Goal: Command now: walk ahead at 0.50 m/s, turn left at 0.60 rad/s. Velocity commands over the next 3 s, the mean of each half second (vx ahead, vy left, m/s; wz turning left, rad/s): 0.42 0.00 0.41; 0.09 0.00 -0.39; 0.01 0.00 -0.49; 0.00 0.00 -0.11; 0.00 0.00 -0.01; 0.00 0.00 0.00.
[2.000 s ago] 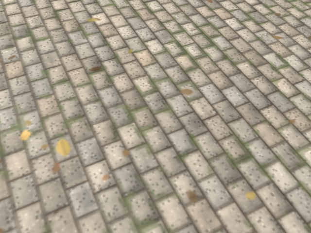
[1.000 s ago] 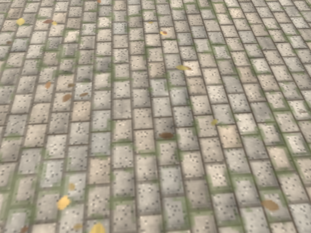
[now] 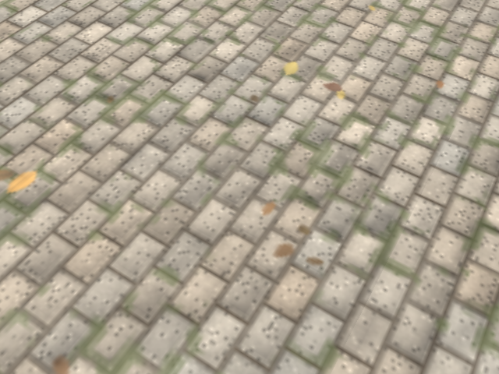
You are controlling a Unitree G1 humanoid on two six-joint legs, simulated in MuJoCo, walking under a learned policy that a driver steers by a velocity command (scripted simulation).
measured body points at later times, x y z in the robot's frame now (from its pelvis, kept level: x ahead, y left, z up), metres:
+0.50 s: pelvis +0.28 -0.03 +0.00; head +0.32 -0.03 +0.45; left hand +0.40 +0.25 -0.10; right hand +0.34 -0.30 -0.14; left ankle +0.09 +0.05 -0.64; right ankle +0.38 -0.09 -0.73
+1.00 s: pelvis +0.32 +0.01 +0.01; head +0.35 +0.02 +0.46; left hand +0.44 +0.28 -0.12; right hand +0.43 -0.27 -0.09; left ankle +0.34 +0.10 -0.73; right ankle +0.36 -0.09 -0.70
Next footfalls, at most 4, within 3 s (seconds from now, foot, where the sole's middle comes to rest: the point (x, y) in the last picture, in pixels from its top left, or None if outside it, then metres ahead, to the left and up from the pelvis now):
0.42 right None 0.43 -0.08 -0.77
0.94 left None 0.38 0.10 -0.77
1.40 right None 0.30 -0.10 -0.77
1.80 left None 0.37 0.08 -0.77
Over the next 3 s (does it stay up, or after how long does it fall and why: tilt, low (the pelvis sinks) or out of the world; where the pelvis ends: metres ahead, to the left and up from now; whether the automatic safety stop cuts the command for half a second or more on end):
stays up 0.30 0.00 0.02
